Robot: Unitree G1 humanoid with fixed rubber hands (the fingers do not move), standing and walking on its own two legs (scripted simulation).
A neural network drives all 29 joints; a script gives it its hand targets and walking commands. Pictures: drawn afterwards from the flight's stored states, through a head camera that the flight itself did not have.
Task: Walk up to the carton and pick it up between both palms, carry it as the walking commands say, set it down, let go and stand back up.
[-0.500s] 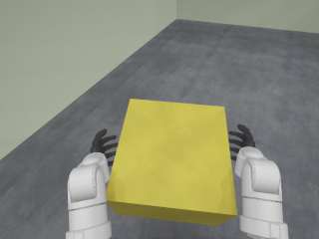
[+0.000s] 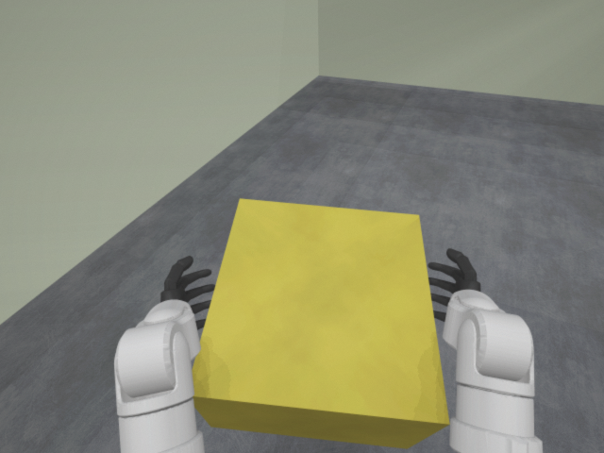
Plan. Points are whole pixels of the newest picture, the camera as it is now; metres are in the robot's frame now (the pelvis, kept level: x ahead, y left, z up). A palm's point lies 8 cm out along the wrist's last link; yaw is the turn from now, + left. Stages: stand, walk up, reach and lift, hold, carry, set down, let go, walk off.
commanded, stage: carry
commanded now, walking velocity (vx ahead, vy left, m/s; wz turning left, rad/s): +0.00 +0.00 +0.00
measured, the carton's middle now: (318, 317) +0.30 -0.01 +0.04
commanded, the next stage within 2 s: none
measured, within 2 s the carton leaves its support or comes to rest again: neither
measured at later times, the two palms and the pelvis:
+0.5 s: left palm (179, 321) +0.25 +0.17 +0.11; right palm (461, 312) +0.26 -0.18 +0.10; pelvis -0.01 +0.00 +0.00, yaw +0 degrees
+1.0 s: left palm (180, 320) +0.26 +0.17 +0.11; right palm (460, 311) +0.26 -0.18 +0.10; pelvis -0.01 +0.00 +0.00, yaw +0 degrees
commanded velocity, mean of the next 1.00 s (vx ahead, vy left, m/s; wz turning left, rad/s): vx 0.00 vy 0.00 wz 0.00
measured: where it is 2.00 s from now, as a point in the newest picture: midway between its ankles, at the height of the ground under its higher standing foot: outside the picture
